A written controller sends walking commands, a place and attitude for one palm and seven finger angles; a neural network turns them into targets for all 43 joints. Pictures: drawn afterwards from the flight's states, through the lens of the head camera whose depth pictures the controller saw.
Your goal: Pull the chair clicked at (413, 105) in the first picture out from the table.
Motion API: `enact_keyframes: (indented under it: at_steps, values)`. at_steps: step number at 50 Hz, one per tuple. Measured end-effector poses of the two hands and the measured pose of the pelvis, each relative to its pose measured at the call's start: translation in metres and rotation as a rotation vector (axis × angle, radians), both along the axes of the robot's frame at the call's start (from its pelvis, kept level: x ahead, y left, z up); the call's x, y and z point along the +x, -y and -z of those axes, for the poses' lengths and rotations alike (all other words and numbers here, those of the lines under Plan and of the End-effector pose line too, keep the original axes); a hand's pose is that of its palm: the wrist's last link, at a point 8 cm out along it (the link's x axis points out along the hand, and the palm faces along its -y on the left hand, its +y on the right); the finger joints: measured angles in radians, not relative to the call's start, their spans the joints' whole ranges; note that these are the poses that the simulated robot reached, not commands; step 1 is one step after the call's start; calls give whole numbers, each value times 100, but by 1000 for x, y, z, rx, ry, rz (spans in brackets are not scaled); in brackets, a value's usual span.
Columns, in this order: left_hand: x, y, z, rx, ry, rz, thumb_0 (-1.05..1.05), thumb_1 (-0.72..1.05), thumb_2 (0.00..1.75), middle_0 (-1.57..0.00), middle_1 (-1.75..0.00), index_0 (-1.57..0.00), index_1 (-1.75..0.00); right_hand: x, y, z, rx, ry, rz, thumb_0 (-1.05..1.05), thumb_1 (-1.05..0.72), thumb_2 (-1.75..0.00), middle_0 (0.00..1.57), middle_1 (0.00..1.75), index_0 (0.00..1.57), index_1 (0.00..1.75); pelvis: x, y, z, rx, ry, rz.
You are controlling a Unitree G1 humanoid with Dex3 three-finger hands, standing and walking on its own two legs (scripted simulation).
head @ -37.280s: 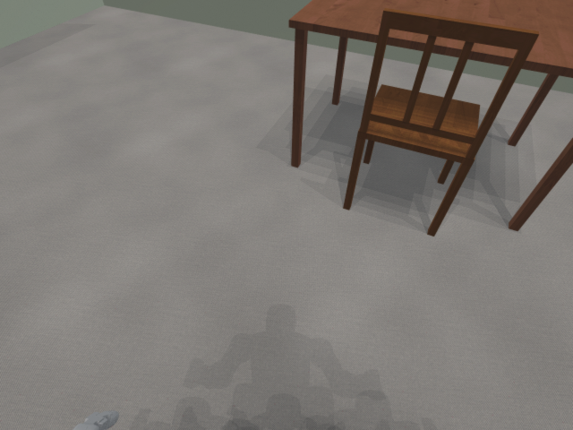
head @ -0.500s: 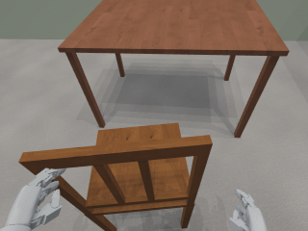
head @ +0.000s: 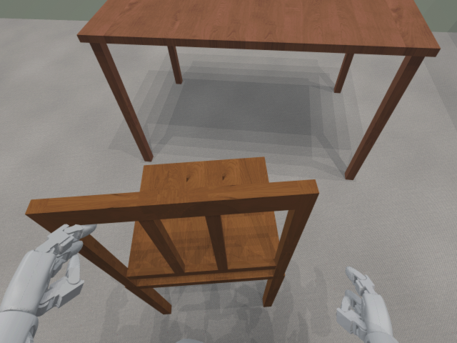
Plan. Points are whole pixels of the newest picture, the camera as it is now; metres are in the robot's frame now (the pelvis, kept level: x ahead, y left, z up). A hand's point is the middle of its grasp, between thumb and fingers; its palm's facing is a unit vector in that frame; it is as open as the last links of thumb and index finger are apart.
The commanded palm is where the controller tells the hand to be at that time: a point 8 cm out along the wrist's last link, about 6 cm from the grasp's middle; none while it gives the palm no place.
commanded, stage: step back with the hand held close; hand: left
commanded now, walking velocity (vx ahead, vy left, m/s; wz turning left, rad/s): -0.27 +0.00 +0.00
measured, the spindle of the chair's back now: (166, 247) +0.28 +0.18 -0.08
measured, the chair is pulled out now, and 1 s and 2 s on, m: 0.52 0.52 0.52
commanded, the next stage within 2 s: stop stepping back and stand still in 0.74 s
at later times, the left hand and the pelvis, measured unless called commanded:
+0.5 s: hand out of the picture +0.11 +0.33 +0.15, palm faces +0.50 -0.75 -0.43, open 7.3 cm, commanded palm +0.05 +0.35 +0.18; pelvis -0.09 +0.05 -0.01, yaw -1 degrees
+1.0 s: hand out of the picture +0.01 +0.35 +0.13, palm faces +0.45 -0.77 -0.44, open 7.4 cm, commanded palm -0.06 +0.37 +0.18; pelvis -0.20 +0.06 -0.01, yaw +1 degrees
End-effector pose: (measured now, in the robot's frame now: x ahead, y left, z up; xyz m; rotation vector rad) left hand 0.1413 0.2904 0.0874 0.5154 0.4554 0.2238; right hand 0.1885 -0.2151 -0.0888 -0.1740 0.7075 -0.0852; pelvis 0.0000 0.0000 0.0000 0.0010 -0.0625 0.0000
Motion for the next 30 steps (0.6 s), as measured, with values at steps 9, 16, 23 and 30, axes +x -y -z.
enact_keyframes:
  at_steps: [9, 16, 23, 30]
  values:
    - [-20, -8, -33, 104, 110, 127, 1, 89, 90, -26, -33, -41, -37, -40, 3, -2, -46, -49, 53, 2, -91, -90, 20, 30, 20, 30, -38, -10, 1, 5, -8, 5]
    - [-50, -22, -132, 314, 623, 116, 1, 89, 90, -28, -34, -30, -33, -74, -6, -1, -43, -32, 62, 2, -91, -90, 20, 30, 20, 30, -59, -19, 5, -3, -15, -4]
    - [-74, -65, -103, 206, 702, -91, 0, 89, 90, -23, -32, -23, -31, -113, -16, 4, -37, 1, 107, 2, -91, -90, 20, 30, 20, 30, -82, -42, 12, -12, -13, 4]
    - [-97, -59, -61, 67, 613, -43, 1, 89, 90, -22, -31, -21, -31, -160, -37, -8, -88, -17, 63, 2, -91, -90, 20, 30, 20, 30, -114, -50, 12, -52, -12, -53]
